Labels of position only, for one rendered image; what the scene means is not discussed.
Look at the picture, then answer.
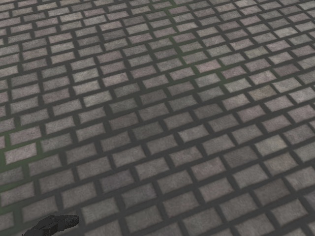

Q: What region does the left robot hand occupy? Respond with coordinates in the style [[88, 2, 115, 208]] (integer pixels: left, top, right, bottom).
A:
[[22, 214, 80, 236]]

